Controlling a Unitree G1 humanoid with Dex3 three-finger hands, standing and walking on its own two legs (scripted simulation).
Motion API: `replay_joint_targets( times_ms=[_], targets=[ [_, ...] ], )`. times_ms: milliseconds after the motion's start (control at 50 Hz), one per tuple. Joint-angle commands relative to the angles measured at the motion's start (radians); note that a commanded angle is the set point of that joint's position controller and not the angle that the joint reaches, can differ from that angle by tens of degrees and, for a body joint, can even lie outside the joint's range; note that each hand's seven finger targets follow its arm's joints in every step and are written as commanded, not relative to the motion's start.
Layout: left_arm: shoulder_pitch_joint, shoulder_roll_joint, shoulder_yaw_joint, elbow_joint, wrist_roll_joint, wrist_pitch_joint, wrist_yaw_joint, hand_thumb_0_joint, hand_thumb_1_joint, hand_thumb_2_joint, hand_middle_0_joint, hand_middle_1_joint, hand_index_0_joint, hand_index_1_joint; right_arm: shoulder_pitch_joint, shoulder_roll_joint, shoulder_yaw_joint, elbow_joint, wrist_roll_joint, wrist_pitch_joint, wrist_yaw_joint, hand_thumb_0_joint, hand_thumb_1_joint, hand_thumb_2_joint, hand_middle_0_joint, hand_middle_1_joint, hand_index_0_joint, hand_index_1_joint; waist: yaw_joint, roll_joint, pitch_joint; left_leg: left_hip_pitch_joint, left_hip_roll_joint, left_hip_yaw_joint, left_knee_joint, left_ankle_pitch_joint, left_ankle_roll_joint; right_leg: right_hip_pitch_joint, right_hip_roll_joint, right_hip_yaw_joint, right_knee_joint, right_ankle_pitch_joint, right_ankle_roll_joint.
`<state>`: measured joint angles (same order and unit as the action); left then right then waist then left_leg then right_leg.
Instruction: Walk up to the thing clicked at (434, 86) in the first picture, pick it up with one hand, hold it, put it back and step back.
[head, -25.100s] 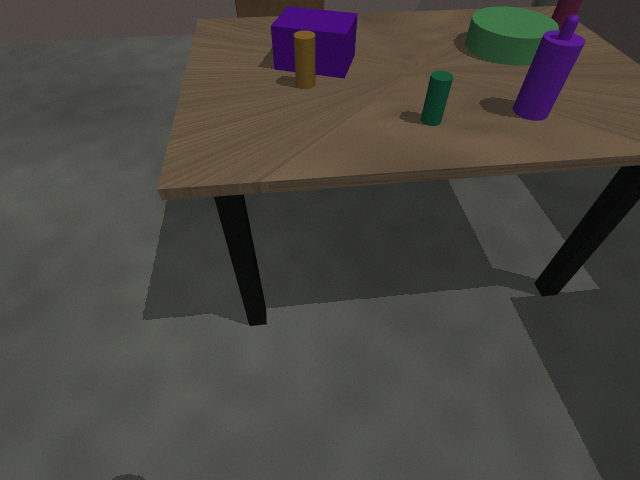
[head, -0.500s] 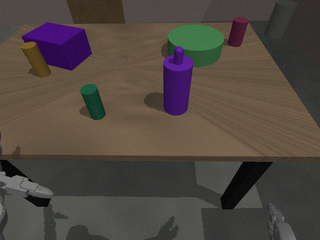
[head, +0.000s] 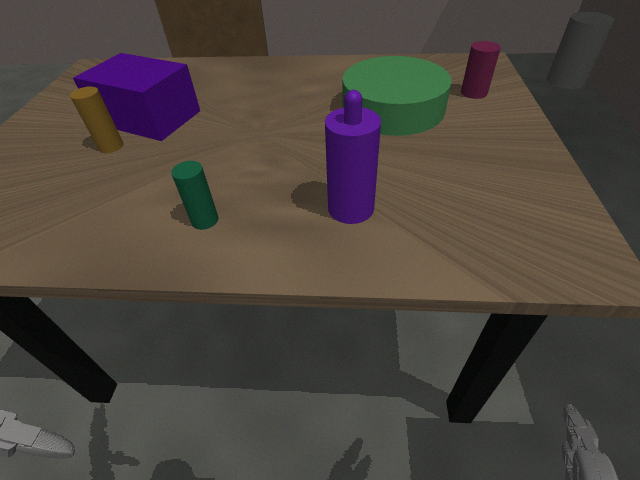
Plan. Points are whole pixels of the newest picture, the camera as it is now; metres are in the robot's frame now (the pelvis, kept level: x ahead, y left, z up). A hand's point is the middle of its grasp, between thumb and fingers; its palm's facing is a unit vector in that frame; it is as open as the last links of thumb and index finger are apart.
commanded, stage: sink last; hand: left
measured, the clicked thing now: (196, 196) +0.54 +0.26 +0.05
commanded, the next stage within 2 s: home in 0.02 s
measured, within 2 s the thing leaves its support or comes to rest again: neither
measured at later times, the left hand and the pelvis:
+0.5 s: hand (114, 420) +0.18 +0.26 +0.02, palm faces +0.28 -0.90 -0.34, open 17.4 cm; pelvis +0.01 +0.01 +0.00, yaw -1 degrees
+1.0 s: hand (195, 442) +0.19 +0.19 -0.07, palm faces +0.09 -0.97 -0.22, open 17.7 cm; pelvis +0.01 +0.01 -0.01, yaw -1 degrees
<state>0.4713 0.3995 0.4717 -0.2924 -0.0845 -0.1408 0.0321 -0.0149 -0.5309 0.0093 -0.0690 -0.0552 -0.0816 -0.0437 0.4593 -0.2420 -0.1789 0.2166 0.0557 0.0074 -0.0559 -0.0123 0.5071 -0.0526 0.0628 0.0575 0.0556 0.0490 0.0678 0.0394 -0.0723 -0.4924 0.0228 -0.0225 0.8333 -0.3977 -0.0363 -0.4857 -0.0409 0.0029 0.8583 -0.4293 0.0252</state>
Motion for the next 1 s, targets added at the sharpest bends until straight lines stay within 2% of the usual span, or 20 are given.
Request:
replay_joint_targets(
  times_ms=[0, 40, 80, 100, 160, 200, 220, 300, 320, 360, 380, 440, 480, 540, 580, 640, 660, 760, 940, 980],
  targets=[
    [-0.122, 0.250, 0.158, -0.154, -0.003, -0.090, 0.025, 0.000, -0.553, 0.020, -0.063, -0.058, -0.067, -0.053, -0.079, -0.136, -0.072, -0.195, -0.004, -0.084, -0.016, 0.000, 0.505, -0.057, 0.056, 0.053, 0.053, 0.053, -0.017, -0.047, -0.017, 0.008, -0.041, 0.075, -0.136, 0.029, 0.040, 0.007, 0.004, 0.017, -0.232, 0.012, 0.001],
    [-0.102, 0.240, 0.146, -0.141, 0.001, -0.103, 0.029, 0.000, -0.568, 0.027, -0.071, -0.070, -0.076, -0.065, -0.086, -0.118, -0.041, -0.190, -0.004, -0.103, -0.014, 0.000, 0.491, -0.062, 0.055, 0.053, 0.053, 0.053, -0.004, -0.036, -0.011, 0.002, -0.040, 0.073, -0.148, 0.008, 0.042, 0.015, 0.007, 0.006, -0.232, -0.017, -0.004],
    [-0.058, 0.222, 0.138, -0.073, 0.002, -0.111, 0.033, 0.000, -0.575, 0.033, -0.072, -0.074, -0.076, -0.069, -0.088, -0.150, -0.072, -0.198, -0.002, -0.116, -0.018, 0.000, 0.487, -0.063, 0.055, 0.053, 0.053, 0.053, -0.007, -0.051, -0.006, 0.006, -0.036, 0.071, -0.164, 0.010, 0.042, 0.022, 0.018, -0.015, -0.225, 0.002, -0.007],
    [-0.082, 0.246, 0.158, -0.068, 0.003, -0.117, 0.036, 0.000, -0.588, 0.033, -0.078, -0.076, -0.081, -0.073, -0.086, -0.174, -0.094, -0.210, -0.003, -0.124, -0.022, 0.000, 0.474, -0.066, 0.055, 0.052, 0.053, 0.052, -0.012, -0.060, -0.025, 0.024, -0.034, 0.068, -0.169, 0.025, 0.043, 0.031, 0.022, -0.027, -0.218, 0.030, -0.006],
    [-0.067, 0.212, 0.125, -0.033, 0.010, -0.125, 0.035, 0.000, -0.604, 0.028, -0.045, -0.048, -0.044, -0.048, -0.035, -0.112, -0.034, -0.167, 0.000, -0.131, -0.013, 0.000, 0.234, -0.306, 0.121, 0.168, 0.121, 0.168, -0.006, -0.018, -0.018, 0.028, -0.032, 0.067, -0.182, 0.066, 0.039, 0.033, 0.031, -0.042, -0.197, 0.083, -0.012],
    [-0.054, 0.158, 0.068, 0.016, 0.009, -0.125, 0.026, 0.000, -0.593, 0.035, -0.045, -0.051, -0.046, -0.050, -0.041, -0.077, 0.009, -0.164, 0.002, -0.142, -0.009, 0.000, 0.074, -0.466, 0.126, 0.177, 0.126, 0.177, -0.017, -0.033, 0.016, 0.024, -0.032, 0.070, -0.182, 0.059, 0.040, 0.018, 0.030, -0.042, -0.205, 0.076, -0.010],
    [-0.051, 0.153, 0.057, 0.008, 0.012, -0.129, 0.027, 0.000, -0.563, 0.053, -0.049, -0.057, -0.050, -0.055, -0.038, -0.062, 0.032, -0.155, -0.001, -0.143, -0.005, 0.000, -0.006, -0.505, 0.131, 0.185, 0.131, 0.185, -0.007, -0.017, -0.016, 0.030, -0.032, 0.067, -0.179, 0.086, 0.040, 0.040, 0.029, -0.043, -0.197, 0.102, -0.011],
    [-0.036, 0.067, -0.062, 0.019, 0.021, -0.131, 0.013, 0.000, -0.560, 0.055, -0.049, -0.058, -0.051, -0.056, -0.075, -0.005, 0.115, -0.141, -0.007, -0.158, 0.005, 0.000, -0.326, -0.599, 0.147, 0.212, 0.148, 0.212, -0.007, 0.019, -0.007, 0.022, -0.026, 0.062, -0.184, 0.101, 0.038, 0.026, 0.036, -0.050, -0.177, 0.120, -0.014],
    [-0.024, 0.059, -0.076, 0.033, 0.025, -0.125, 0.014, 0.000, -0.542, 0.066, -0.051, -0.061, -0.053, -0.059, -0.075, -0.012, 0.118, -0.137, -0.011, -0.162, 0.004, 0.000, -0.400, -0.613, 0.150, 0.216, 0.150, 0.216, -0.012, 0.020, -0.031, 0.032, -0.026, 0.061, -0.176, 0.120, 0.037, 0.027, 0.037, -0.050, -0.172, 0.137, -0.014],
    [-0.021, 0.052, -0.104, 0.016, 0.029, -0.117, 0.017, 0.000, -0.514, 0.083, -0.053, -0.066, -0.056, -0.064, -0.075, -0.057, 0.076, -0.116, -0.018, -0.163, 0.000, 0.000, -0.429, -0.630, 0.153, 0.221, 0.153, 0.221, -0.027, 0.022, -0.044, 0.037, -0.026, 0.063, -0.168, 0.121, 0.037, 0.017, 0.037, -0.047, -0.173, 0.141, -0.017],
    [0.001, 0.064, -0.094, 0.037, 0.034, -0.109, 0.019, 0.000, -0.530, 0.072, -0.052, -0.062, -0.054, -0.060, -0.067, -0.078, 0.061, -0.124, -0.022, -0.163, -0.003, 0.000, -0.502, -0.672, 0.160, 0.233, 0.160, 0.233, -0.033, 0.004, -0.065, 0.050, -0.023, 0.058, -0.162, 0.145, 0.036, 0.020, 0.039, -0.051, -0.163, 0.158, -0.015],
    [-0.001, 0.029, -0.151, 0.052, 0.041, -0.077, 0.023, 0.000, -0.575, 0.046, -0.047, -0.054, -0.049, -0.052, -0.082, -0.120, 0.018, -0.114, -0.030, -0.160, -0.010, 0.000, -0.579, -0.718, 0.168, 0.247, 0.168, 0.247, -0.051, 0.003, -0.087, 0.062, -0.017, 0.047, -0.151, 0.196, 0.031, 0.014, 0.045, -0.060, -0.145, 0.201, -0.016],
    [-0.006, -0.008, -0.199, 0.090, 0.046, -0.058, 0.022, 0.000, -0.588, 0.038, -0.045, -0.051, -0.047, -0.049, -0.088, -0.111, 0.024, -0.125, -0.031, -0.156, -0.012, 0.000, -0.689, -0.787, 0.180, 0.267, 0.181, 0.267, -0.062, -0.024, -0.086, 0.059, -0.013, 0.041, -0.144, 0.190, 0.031, 0.011, 0.045, -0.063, -0.139, 0.194, -0.014],
    [-0.017, -0.076, -0.295, 0.151, 0.052, -0.033, 0.017, 0.000, -0.611, 0.021, -0.042, -0.046, -0.044, -0.044, -0.099, -0.043, 0.102, -0.137, -0.028, -0.148, -0.010, 0.000, -0.887, -0.897, 0.200, 0.299, 0.200, 0.299, -0.064, -0.040, -0.073, 0.042, -0.013, 0.045, -0.127, 0.190, 0.033, -0.014, 0.040, -0.059, -0.134, 0.192, -0.015],
    [-0.036, -0.121, -0.362, 0.196, 0.058, -0.016, 0.014, 0.000, -0.589, 0.035, -0.045, -0.049, -0.046, -0.048, -0.085, -0.019, 0.134, -0.123, -0.031, -0.140, -0.008, 0.000, -0.896, -0.902, 0.200, 0.301, 0.201, 0.301, -0.065, -0.026, -0.071, 0.020, -0.010, 0.039, -0.123, 0.176, 0.030, -0.031, 0.039, -0.062, -0.118, 0.179, -0.018],
    [-0.066, -0.114, -0.373, 0.237, 0.063, 0.003, 0.016, 0.000, -0.565, 0.047, -0.047, -0.051, -0.047, -0.051, -0.091, -0.023, 0.138, -0.155, -0.034, -0.132, -0.009, 0.000, -0.896, -0.902, 0.201, 0.301, 0.201, 0.301, -0.061, -0.008, -0.092, 0.010, -0.009, 0.040, -0.120, 0.157, 0.025, -0.037, 0.040, -0.060, -0.105, 0.164, -0.020],
    [-0.061, -0.086, -0.346, 0.252, 0.064, 0.010, 0.021, 0.000, -0.567, 0.046, -0.047, -0.050, -0.047, -0.050, -0.068, -0.028, 0.128, -0.149, -0.037, -0.123, -0.012, 0.000, -0.896, -0.902, 0.201, 0.301, 0.201, 0.301, -0.055, 0.016, -0.124, 0.008, -0.013, 0.045, -0.106, 0.174, 0.024, -0.025, 0.037, -0.055, -0.100, 0.180, -0.022],
    [-0.089, -0.075, -0.361, 0.272, 0.062, 0.048, 0.034, 0.000, -0.606, 0.023, -0.043, -0.043, -0.043, -0.044, -0.096, -0.060, 0.105, -0.202, -0.040, -0.100, -0.020, 0.000, -0.896, -0.902, 0.201, 0.301, 0.201, 0.301, -0.054, 0.021, -0.120, -0.011, -0.019, 0.067, -0.086, 0.156, 0.026, -0.030, 0.030, -0.037, -0.109, 0.178, -0.021],
    [-0.053, -0.134, -0.428, 0.281, 0.057, 0.092, 0.038, 0.000, -0.611, 0.013, -0.042, -0.040, -0.041, -0.041, -0.078, -0.036, 0.137, -0.260, -0.034, -0.059, -0.023, 0.000, -0.896, -0.902, 0.201, 0.301, 0.201, 0.301, -0.057, -0.048, -0.103, -0.040, -0.016, 0.063, -0.076, 0.125, 0.034, -0.053, 0.036, -0.046, -0.103, 0.145, -0.018],
    [-0.053, -0.124, -0.414, 0.282, 0.057, 0.097, 0.040, 0.000, -0.585, 0.035, -0.045, -0.046, -0.045, -0.047, -0.063, -0.049, 0.118, -0.270, -0.033, -0.050, -0.026, 0.000, -0.896, -0.902, 0.201, 0.301, 0.201, 0.301, -0.063, -0.078, -0.115, -0.043, -0.018, 0.067, -0.066, 0.117, 0.038, -0.057, 0.036, -0.042, -0.109, 0.143, -0.013]
  ],
)
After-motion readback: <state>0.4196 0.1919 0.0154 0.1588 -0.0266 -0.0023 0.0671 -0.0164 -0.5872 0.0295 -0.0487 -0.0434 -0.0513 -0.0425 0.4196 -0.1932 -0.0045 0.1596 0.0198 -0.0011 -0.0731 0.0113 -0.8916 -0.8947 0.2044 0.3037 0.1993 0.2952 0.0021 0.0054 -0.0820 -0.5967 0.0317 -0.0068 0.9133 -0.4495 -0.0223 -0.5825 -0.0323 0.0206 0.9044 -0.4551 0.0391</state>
